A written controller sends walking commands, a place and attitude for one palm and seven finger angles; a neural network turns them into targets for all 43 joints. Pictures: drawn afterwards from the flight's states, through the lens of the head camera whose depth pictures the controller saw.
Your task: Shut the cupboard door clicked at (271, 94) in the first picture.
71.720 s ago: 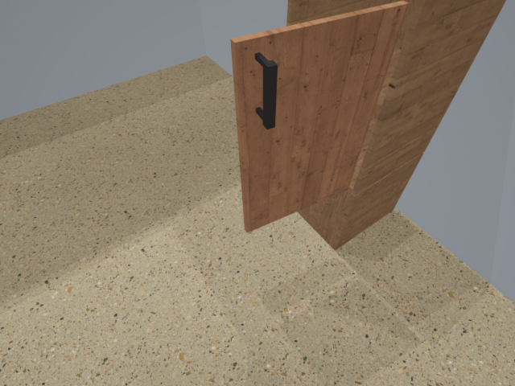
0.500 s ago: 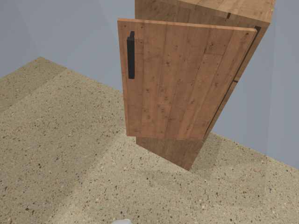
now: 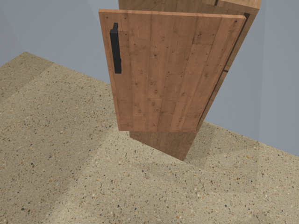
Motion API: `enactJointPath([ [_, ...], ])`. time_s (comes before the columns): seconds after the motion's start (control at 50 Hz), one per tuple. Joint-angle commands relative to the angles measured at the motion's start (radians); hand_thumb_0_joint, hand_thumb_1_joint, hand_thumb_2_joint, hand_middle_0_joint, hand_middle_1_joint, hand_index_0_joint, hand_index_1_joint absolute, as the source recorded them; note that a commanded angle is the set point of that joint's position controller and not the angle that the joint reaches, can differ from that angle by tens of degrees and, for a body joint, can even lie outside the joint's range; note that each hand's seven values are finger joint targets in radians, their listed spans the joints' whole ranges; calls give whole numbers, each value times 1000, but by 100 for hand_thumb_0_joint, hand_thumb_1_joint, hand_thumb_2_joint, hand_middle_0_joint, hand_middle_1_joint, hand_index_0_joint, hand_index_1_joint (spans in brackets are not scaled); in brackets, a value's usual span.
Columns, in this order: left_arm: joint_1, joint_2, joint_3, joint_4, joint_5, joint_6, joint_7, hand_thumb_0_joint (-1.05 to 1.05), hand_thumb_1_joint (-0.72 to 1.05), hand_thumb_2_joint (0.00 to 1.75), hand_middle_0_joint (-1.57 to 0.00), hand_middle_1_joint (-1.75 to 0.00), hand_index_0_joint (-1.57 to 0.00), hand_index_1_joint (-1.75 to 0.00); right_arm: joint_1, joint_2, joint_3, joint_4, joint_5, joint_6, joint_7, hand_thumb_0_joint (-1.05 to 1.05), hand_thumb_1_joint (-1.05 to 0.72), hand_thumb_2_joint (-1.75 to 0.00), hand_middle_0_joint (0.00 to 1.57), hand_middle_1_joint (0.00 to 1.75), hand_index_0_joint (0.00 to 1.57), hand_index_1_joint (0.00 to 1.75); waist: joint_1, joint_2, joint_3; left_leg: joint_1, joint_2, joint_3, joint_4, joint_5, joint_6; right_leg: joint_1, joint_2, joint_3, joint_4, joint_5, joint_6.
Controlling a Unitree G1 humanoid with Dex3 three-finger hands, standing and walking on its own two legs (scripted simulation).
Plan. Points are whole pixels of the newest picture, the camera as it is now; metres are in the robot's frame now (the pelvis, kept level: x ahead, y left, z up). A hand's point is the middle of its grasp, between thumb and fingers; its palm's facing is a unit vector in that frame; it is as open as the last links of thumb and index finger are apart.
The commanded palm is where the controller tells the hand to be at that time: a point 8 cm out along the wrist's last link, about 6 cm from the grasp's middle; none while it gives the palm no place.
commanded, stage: look again from close up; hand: left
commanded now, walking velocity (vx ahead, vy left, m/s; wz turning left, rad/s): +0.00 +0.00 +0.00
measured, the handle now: (116, 49) +0.55 +0.13 +0.16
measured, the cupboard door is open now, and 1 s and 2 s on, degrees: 26 26 26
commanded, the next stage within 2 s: shuffle to correct the standing spot in 0.42 s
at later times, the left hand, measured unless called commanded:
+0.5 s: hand out of the picture +0.02 +0.15 -0.17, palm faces +0.08 -0.97 -0.22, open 7.3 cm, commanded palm none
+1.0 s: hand out of the picture +0.05 +0.13 -0.18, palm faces +0.12 -0.97 -0.23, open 7.3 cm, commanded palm none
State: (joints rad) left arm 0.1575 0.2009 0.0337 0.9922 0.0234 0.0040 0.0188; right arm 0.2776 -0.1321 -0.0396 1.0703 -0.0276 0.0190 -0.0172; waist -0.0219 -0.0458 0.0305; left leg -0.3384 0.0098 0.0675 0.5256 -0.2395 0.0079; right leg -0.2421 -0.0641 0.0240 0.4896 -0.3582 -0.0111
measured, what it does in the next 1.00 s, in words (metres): lifts its left foot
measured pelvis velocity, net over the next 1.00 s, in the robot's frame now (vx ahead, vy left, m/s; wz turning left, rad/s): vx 0.07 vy -0.07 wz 0.07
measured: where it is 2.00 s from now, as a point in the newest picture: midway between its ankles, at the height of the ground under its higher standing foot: outside the picture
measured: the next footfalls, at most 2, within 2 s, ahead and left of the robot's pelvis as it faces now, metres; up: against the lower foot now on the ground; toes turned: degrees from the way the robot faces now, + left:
left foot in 1.24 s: +0.20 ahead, +0.02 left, +0.00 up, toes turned +9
right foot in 1.56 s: +0.14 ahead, -0.24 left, +0.00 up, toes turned +4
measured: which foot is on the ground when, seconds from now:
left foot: down 0.00-0.92, up 0.94-1.00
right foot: down 0.00-1.00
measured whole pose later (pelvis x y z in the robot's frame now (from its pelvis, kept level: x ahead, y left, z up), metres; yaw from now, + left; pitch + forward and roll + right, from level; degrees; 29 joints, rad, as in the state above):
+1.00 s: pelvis +0.07 -0.07 -0.01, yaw +4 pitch +0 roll +0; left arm 0.34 0.18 0.05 1.04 0.03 -0.03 0.01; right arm 0.36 -0.14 -0.04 1.13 -0.03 0.02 -0.03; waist 0.00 0.01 0.00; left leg -0.43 0.07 0.02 1.03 -0.51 0.00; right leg -0.19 0.01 -0.14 0.61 -0.44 -0.07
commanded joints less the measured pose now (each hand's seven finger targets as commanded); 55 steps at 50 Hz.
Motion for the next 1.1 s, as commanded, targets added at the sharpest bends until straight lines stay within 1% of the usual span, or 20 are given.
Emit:
enactJointPath([
  [0.0, 60, 139, 8, -27, 9, -39, 20, 0, 90, 90, -20, -30, -20, -30, 2, -74, -12, -100, -5, -31, 27, 0, -90, -90, 20, 30, 20, 30, -22, 52, -60, -4, 4, -3, 202, -93, -25, 15, -136, 71, -133, 235, -102],
  [0.02, 64, 136, 3, -23, 4, -43, 19, 0, 90, 90, -20, -30, -20, -30, 26, -57, -1, -100, 5, -37, 25, 0, -90, -90, 20, 30, 20, 30, -21, 10, -101, 6, -9, 2, 100, -73, -28, 72, -112, 42, -74, 298, -89],
  [0.04, 65, 116, 5, -10, -6, -47, 24, 0, 90, 90, -20, -30, -20, -30, 26, -87, 1, -92, 6, -41, 17, 0, -90, -90, 20, 30, 20, 30, -17, -153, -80, 41, 27, -37, 66, 43, -15, 22, -80, 29, -33, 300, -65],
  [0.06, 48, 86, 0, -12, -4, -42, 28, 0, 90, 90, -20, -30, -20, -30, 62, -109, -4, -89, 6, -47, 12, 0, -90, -90, 20, 30, 20, 30, -29, -149, -78, 79, 57, -68, 41, 143, -3, 0, -46, -28, 7, 252, -38],
  [0.1, 87, 59, -1, -13, -5, -21, 30, 0, 90, 90, -20, -30, -20, -30, 69, -159, -4, -71, 1, -52, 4, 0, -90, -90, 20, 30, 20, 30, -6, 155, 3, 66, 128, -160, -41, 241, 30, -51, 16, -61, 60, 51, -3],
  [0.12, 114, 58, -2, -4, -6, -19, 30, 0, 90, 90, -20, -30, -20, -30, 49, -164, -2, -68, -1, -48, -1, 0, -90, -90, 20, 30, 20, 30, 9, 211, 40, 36, 144, -189, -70, 227, 50, -44, 27, -65, 50, 8, -2],
  [0.16, 155, 68, -3, 15, -4, -28, 29, 0, 90, 90, -20, -30, -20, -30, 17, -133, 7, -78, 4, -47, -6, 0, -90, -90, 20, 30, 20, 30, 27, 118, 71, 11, 105, -136, -18, 269, 41, -12, 0, -29, -10, 143, -12],
  [0.22, 152, 89, -3, 17, -7, -37, 26, 0, 90, 90, -20, -30, -20, -30, 32, -127, 11, -75, 8, -45, -8, 0, -90, -90, 20, 30, 20, 30, 3, -31, -2, 87, 69, -78, 20, 224, 10, 9, -38, 2, -24, 328, -21],
  [0.5, 200, 122, 1, 49, -7, -37, 24, 0, 90, 90, -20, -30, -20, -30, -27, -146, 18, -31, 16, -44, -13, 0, -90, -90, 20, 30, 20, 30, 19, 33, -39, 145, 72, -66, -11, 266, 4, 84, -52, -1, -37, 469, -18],
  [0.64, 230, 101, 10, 67, 1, -11, 6, 0, 90, 90, -20, -30, -20, -30, -2, -127, 12, -18, 0, -36, -7, 0, -90, -90, 20, 30, 20, 30, 16, 12, 97, 46, 65, -50, 13, -41, 18, -29, -28, 7, -81, -59, -48],
  [0.7, 234, 84, 15, 54, 4, -7, -2, 0, 90, 90, -20, -30, -20, -30, 47, -151, 2, -13, -5, -40, -10, 0, -90, -90, 20, 30, 20, 30, 4, 121, 103, 59, 122, -130, -40, -61, 48, -75, 16, -48, 12, -99, -43],
  [0.78, 183, 35, 14, 11, 9, -12, -10, 0, 90, 90, -20, -30, -20, -30, 142, -216, -25, 1, -11, -49, -29, 0, -90, -90, 20, 30, 20, 30, -23, 284, 81, 168, 300, -409, -168, 97, 169, -243, 73, -113, 283, -180, -28],
  [0.82, 179, 27, 20, 0, 1, -18, -17, 0, 90, 90, -20, -30, -20, -30, 125, -203, -23, -4, -12, -54, -33, 0, -90, -90, 20, 30, 20, 30, -6, 264, 55, 135, 310, -361, -134, 237, 180, -199, 50, -91, 277, -190, -35],
  [0.86, 313, 33, 33, 39, -2, -28, -24, 0, 90, 90, -20, -30, -20, -30, 34, -176, -16, -23, -6, -54, -33, 0, -90, -90, 20, 30, 20, 30, 86, 144, -4, -56, 216, -188, 53, 176, 96, 110, 39, -73, -3, 0, -39],
  [0.88, 417, 115, 56, 78, 8, -31, -17, 0, 90, 90, -20, -30, -20, -30, -10, -117, -7, -51, 9, -55, -27, 0, -90, -90, 20, 30, 20, 30, 129, -126, -43, -265, 70, 3, 297, -73, 23, 285, -130, 139, -144, 79, -53],
  [0.9, 481, 163, 59, 95, 5, -29, -7, 0, 90, 90, -20, -30, -20, -30, -89, -81, 0, -97, 11, -56, -24, 0, -90, -90, 20, 30, 20, 30, 153, -261, -16, -369, 2, 20, 513, -378, 1, 277, -294, 339, -219, 297, -118],
  [0.92, 448, 134, 46, 90, 3, -33, -1, 0, 90, 90, -20, -30, -20, -30, -71, -104, -10, -92, 7, -52, -23, 0, -90, -90, 20, 30, 20, 30, 121, -174, 10, -370, 40, -53, 614, -354, 6, 232, -295, 313, -208, 334, -183],
  [0.96, 357, 58, 26, 74, 2, -36, 11, 0, 90, 90, -20, -30, -20, -30, -68, -74, -13, -66, -1, -44, -13, 0, -90, -90, 20, 30, 20, 30, 71, -62, 105, -376, 79, -25, 678, -261, -3, 151, -244, 185, -190, 493, -213],
  [1.0, 335, 38, 13, 68, 7, -48, 18, 0, 90, 90, -20, -30, -20, -30, -52, -46, -8, -58, -5, -40, 1, 0, -90, -90, 20, 30, 20, 30, 48, -39, 95, -349, 72, 9, 624, -214, -11, 156, -185, 65, -154, 647, -199],
  [1.08, 333, 32, 4, 77, 7, -56, 26, 0, 90, 90, -20, -30, -20, -30, -72, -9, 4, -65, 6, -36, 11, 0, -90, -90, 20, 30, 20, 30, 36, -37, 68, -241, 52, 51, 391, -116, -8, 149, -155, 5, -163, 724, -180],
])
